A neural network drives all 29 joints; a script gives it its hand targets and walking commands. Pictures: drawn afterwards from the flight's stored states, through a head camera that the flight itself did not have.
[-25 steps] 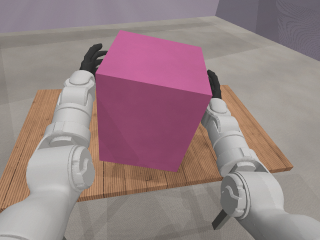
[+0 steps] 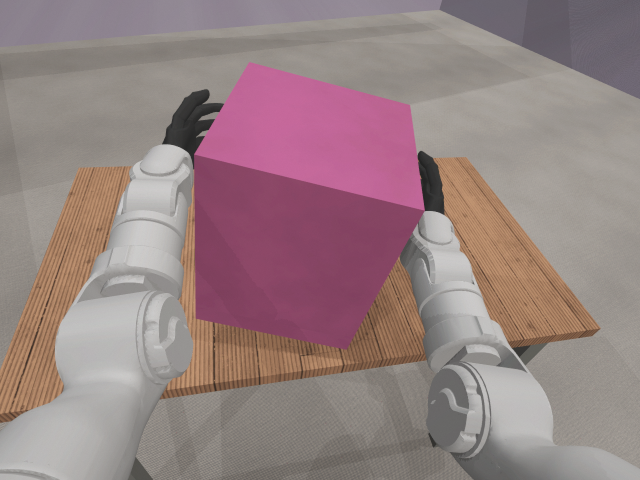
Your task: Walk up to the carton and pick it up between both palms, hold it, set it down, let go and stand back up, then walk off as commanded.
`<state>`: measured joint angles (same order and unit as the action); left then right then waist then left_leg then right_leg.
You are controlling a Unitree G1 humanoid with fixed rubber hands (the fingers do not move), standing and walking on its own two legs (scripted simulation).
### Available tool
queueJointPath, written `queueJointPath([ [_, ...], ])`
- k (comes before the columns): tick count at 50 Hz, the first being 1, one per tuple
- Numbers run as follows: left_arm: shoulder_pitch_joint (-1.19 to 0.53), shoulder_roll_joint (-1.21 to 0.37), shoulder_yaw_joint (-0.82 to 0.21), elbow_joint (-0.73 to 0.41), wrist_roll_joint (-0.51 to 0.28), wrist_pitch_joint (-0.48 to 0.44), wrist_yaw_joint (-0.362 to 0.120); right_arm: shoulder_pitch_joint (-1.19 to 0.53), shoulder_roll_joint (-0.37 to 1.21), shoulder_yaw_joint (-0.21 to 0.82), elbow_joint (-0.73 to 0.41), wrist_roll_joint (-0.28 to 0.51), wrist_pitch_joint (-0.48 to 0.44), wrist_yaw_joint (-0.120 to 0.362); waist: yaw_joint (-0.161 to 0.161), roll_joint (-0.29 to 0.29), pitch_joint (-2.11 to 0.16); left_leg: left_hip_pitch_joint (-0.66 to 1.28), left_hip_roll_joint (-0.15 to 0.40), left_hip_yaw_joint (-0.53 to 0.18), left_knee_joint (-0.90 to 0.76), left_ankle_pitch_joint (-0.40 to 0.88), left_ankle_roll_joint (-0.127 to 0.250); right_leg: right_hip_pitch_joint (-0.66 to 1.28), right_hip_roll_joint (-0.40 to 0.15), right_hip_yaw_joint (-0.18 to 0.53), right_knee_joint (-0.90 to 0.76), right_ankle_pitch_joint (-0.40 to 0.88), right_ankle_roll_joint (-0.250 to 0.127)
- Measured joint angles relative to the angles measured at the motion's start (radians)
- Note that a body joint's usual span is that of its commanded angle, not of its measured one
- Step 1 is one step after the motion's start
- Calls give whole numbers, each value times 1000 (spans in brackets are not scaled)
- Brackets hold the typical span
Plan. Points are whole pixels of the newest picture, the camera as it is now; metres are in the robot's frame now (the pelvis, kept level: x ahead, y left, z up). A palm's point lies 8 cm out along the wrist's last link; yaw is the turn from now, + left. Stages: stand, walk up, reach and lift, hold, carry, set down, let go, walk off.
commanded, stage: set down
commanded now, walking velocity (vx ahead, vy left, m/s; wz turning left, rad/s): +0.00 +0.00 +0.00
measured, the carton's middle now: (300, 214) +0.43 +0.00 +0.11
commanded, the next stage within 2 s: none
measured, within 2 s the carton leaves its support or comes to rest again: rests again in 0.92 s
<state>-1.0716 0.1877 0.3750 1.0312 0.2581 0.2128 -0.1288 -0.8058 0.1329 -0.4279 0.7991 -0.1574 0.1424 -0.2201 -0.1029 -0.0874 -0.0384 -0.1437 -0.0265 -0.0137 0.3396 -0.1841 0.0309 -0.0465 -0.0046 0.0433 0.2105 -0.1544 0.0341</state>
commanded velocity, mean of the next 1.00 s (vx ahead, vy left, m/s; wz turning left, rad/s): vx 0.00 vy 0.00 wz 0.00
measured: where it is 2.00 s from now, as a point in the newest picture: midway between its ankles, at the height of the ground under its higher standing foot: outside the picture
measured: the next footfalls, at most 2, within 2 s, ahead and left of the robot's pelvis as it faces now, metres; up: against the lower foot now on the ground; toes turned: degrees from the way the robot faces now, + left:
none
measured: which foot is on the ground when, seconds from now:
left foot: down 0.00-1.00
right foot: down 0.00-1.00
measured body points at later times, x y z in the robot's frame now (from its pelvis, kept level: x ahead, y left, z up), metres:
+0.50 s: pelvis +0.00 +0.00 +0.00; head +0.01 +0.04 +0.45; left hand +0.47 +0.15 +0.16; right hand +0.40 -0.16 +0.12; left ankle +0.00 +0.09 -0.75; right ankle -0.03 -0.15 -0.75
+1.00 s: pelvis +0.00 +0.00 +0.00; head +0.01 +0.04 +0.45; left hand +0.46 +0.15 +0.16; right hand +0.39 -0.15 +0.12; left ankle +0.00 +0.09 -0.75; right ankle -0.03 -0.15 -0.75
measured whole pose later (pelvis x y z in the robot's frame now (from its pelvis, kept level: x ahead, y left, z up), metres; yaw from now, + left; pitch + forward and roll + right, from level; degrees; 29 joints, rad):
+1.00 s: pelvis +0.00 +0.00 +0.00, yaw +0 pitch -2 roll -1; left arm -0.98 0.11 0.51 0.92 0.37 0.15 -0.21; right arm -0.72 0.22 -0.53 0.72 -0.30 0.02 -0.18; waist -0.07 -0.09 0.03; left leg -0.11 -0.03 -0.01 0.33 -0.19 0.03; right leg -0.03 -0.01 0.04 0.23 -0.17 0.03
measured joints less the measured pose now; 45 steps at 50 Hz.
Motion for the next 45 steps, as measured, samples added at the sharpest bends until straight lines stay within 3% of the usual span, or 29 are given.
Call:
queueJointPath([
  [27,73,-36,30,-52,27,-41,-29,75,42,-36,-47,-59,-58,14,21,1,27,-4,6,3,6,-8,-5,-11,5,0,18,-13,-4],
  [45,83,-64,123,-89,93,-62,-72,78,76,-88,-73,-124,-101,29,37,-6,74,34,3,5,-13,1,-4,16,1,1,23,-16,-2],
])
